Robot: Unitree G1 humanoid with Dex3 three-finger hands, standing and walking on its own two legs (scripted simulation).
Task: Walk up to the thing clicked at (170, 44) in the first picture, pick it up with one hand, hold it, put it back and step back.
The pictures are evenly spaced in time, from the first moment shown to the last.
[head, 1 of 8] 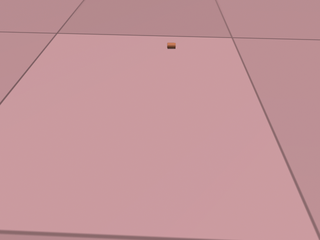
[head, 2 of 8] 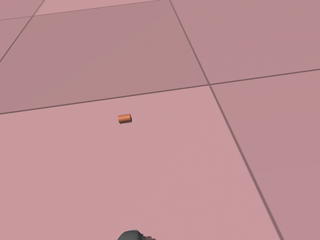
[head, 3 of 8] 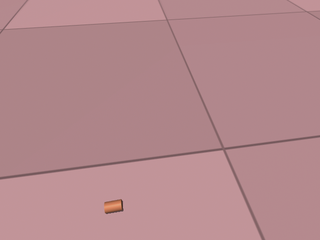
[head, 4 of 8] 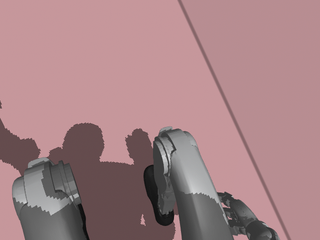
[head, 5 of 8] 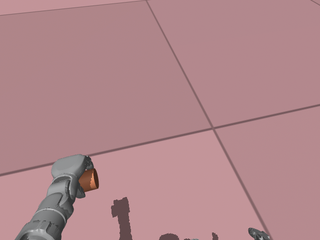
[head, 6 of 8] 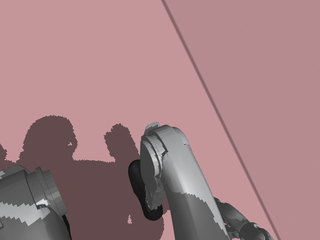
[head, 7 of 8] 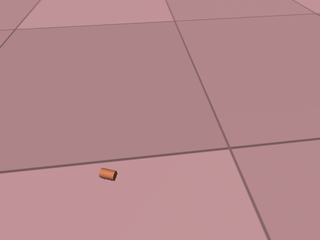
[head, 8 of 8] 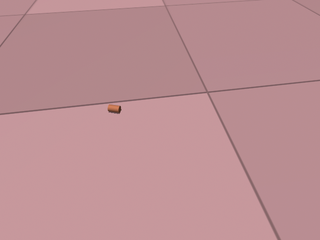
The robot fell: no
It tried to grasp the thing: yes
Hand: left
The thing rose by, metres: 0.66
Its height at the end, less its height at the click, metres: +0.00
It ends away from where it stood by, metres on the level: 0.20
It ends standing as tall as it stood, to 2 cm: yes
